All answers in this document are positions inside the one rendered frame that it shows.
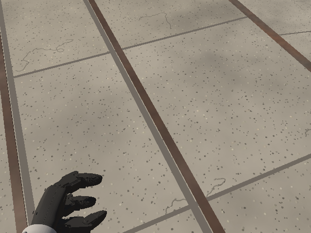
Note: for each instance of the left robot hand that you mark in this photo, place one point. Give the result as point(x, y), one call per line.
point(56, 203)

